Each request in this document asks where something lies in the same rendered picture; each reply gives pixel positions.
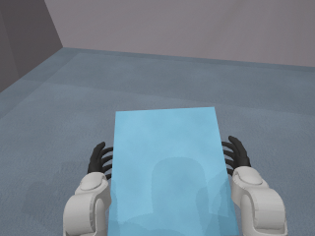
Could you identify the robot left hand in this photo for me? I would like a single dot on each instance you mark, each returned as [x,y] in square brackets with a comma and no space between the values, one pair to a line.
[96,160]

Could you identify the robot left forearm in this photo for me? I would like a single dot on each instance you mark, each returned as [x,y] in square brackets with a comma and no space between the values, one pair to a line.
[84,213]

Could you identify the carton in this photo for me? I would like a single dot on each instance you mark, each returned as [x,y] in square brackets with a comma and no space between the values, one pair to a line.
[169,176]

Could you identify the robot right hand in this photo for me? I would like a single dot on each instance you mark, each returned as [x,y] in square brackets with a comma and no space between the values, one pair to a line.
[239,154]

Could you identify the robot right forearm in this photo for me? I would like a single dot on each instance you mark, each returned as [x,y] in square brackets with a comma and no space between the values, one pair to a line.
[262,208]

